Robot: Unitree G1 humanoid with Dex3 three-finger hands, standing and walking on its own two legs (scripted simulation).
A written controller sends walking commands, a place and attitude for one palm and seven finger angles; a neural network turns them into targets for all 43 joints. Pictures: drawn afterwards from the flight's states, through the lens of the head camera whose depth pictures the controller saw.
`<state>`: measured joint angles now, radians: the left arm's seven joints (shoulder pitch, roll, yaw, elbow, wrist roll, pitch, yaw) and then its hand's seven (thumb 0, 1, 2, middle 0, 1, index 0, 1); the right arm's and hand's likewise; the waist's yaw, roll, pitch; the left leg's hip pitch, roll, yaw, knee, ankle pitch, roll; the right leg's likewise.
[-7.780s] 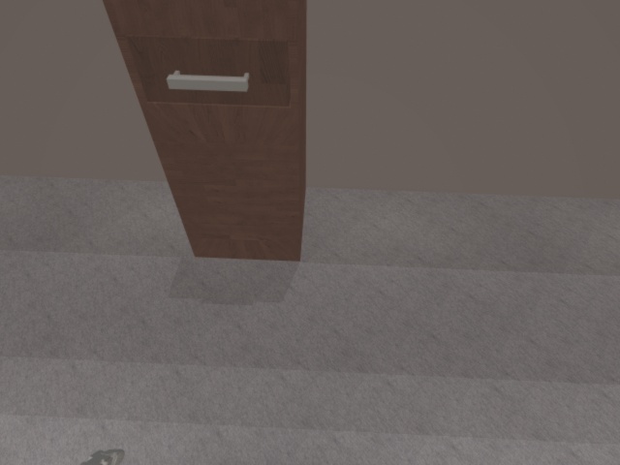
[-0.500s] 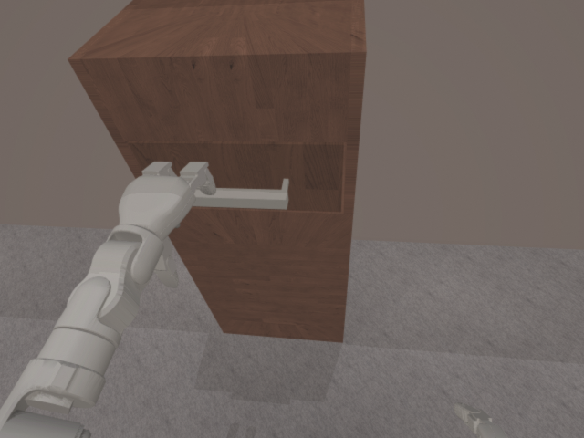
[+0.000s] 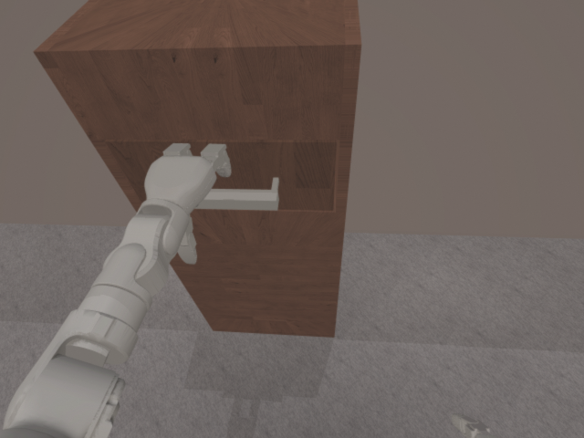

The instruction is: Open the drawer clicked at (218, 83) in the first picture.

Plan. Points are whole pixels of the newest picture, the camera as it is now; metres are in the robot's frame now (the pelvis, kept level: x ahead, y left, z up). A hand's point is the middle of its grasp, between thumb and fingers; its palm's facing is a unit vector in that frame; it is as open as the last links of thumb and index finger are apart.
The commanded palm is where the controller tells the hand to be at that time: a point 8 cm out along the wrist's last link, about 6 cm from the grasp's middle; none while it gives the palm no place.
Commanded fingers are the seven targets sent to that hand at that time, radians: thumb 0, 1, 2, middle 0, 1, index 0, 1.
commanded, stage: move the hooked fingers above the handle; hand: left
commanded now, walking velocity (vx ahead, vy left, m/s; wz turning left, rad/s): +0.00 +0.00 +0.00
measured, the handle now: (224, 190) +0.50 +0.16 +0.02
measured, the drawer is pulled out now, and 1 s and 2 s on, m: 0.00 0.00 0.00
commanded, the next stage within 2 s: lower the fingers behind the handle in 1.20 s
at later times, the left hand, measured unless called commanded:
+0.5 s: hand (210, 188) +0.46 +0.17 +0.07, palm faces -0.01 -0.03 -1.00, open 13.8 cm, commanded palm +0.44 +0.17 +0.13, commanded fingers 0.00 -0.50 0.30 -0.30 -1.20 -0.30 -1.20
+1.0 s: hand (211, 188) +0.46 +0.17 +0.07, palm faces -0.01 -0.01 -1.00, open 13.7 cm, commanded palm +0.44 +0.17 +0.14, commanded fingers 0.00 -0.50 0.30 -0.30 -1.20 -0.30 -1.20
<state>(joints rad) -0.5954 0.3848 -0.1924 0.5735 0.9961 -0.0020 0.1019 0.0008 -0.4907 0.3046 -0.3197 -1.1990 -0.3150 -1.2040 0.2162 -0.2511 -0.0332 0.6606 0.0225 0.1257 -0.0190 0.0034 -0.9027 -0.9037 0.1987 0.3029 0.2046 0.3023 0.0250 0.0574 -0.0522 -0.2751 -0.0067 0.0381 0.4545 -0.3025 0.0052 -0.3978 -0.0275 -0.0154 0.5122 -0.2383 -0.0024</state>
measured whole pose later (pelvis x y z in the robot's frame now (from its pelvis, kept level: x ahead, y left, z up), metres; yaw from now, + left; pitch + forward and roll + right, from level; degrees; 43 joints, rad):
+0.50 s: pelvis +0.00 +0.00 -0.01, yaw +0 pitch +11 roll +1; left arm -0.76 0.37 -0.16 0.83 1.03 -0.02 0.19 0.00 -0.49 0.30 -0.35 -1.23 -0.31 -1.20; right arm 0.29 -0.26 -0.06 0.70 0.00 0.13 -0.02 0.00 -0.90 -0.90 0.20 0.30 0.20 0.30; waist -0.03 0.05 -0.08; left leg -0.37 0.00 0.04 0.52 -0.33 0.00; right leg -0.49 -0.02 -0.01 0.56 -0.26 -0.01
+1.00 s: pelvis -0.01 +0.00 -0.01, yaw +0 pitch +11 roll +1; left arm -0.83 0.37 -0.17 0.93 1.04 0.00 0.21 0.00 -0.49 0.30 -0.37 -1.22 -0.33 -1.23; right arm 0.29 -0.26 -0.05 0.69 0.01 0.11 -0.03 0.00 -0.90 -0.90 0.20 0.30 0.20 0.30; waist -0.04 0.05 -0.08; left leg -0.40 0.00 0.04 0.53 -0.32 0.00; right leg -0.51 -0.02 -0.02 0.57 -0.25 -0.01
